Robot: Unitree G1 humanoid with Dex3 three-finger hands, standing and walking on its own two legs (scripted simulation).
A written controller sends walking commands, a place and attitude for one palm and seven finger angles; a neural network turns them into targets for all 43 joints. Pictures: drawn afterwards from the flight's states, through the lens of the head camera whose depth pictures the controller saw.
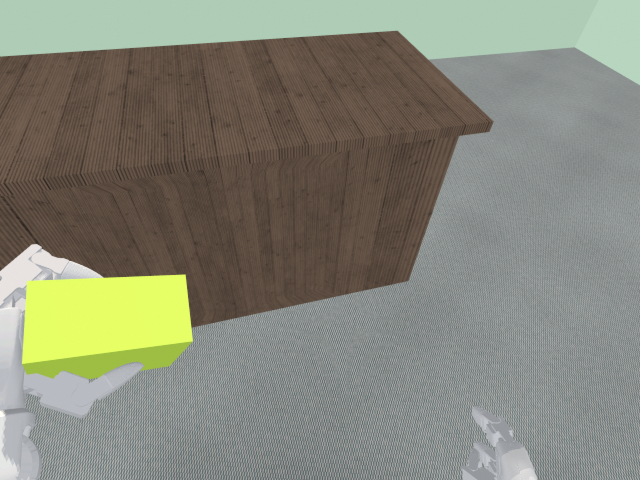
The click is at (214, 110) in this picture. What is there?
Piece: table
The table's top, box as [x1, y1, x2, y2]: [0, 31, 493, 196]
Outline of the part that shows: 493,121 397,31 1,56 0,196 489,131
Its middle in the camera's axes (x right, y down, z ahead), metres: -0.29 -0.36 +0.96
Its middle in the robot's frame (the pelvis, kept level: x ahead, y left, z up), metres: +0.95 +0.34 -0.01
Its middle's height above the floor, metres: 0.77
